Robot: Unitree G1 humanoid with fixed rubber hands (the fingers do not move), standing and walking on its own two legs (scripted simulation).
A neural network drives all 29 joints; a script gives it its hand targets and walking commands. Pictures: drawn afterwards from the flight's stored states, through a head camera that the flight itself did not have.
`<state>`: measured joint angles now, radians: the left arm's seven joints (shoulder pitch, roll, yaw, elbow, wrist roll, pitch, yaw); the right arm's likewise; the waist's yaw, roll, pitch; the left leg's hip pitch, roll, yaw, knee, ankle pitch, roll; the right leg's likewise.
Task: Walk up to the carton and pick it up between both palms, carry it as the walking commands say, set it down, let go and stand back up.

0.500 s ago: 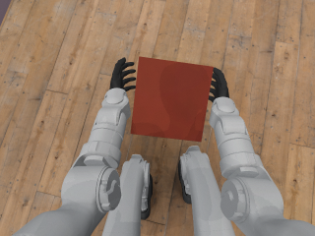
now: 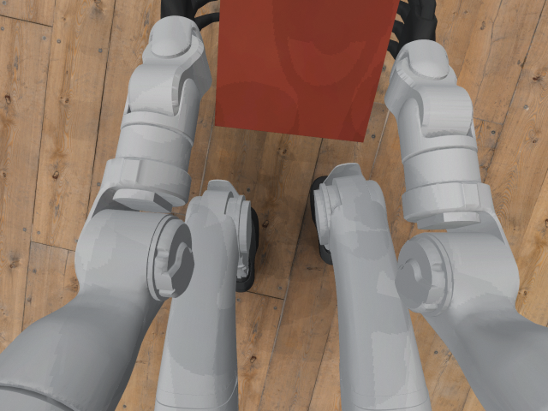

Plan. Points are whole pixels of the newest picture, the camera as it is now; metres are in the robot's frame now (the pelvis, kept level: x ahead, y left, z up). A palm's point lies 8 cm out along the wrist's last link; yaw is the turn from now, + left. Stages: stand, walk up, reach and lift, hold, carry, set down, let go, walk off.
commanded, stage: set down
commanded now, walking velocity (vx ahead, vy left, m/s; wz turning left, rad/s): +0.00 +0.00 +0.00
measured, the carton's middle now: (290, 43) +0.53 -0.04 -0.22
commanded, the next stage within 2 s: none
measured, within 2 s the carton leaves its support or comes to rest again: neither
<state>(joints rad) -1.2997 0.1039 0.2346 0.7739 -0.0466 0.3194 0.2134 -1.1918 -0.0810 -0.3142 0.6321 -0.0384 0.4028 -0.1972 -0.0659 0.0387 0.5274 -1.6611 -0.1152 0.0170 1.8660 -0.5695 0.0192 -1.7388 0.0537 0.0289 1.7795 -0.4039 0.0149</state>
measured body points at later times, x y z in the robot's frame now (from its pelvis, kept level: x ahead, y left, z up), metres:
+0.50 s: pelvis +0.01 -0.01 -0.06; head +0.37 -0.04 +0.20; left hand +0.57 +0.08 -0.21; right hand +0.54 -0.18 -0.22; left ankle +0.13 +0.10 -0.46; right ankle +0.18 -0.11 -0.46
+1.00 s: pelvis +0.01 +0.00 -0.09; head +0.37 -0.02 +0.17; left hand +0.59 +0.09 -0.24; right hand +0.56 -0.17 -0.24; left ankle +0.13 +0.10 -0.46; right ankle +0.18 -0.11 -0.46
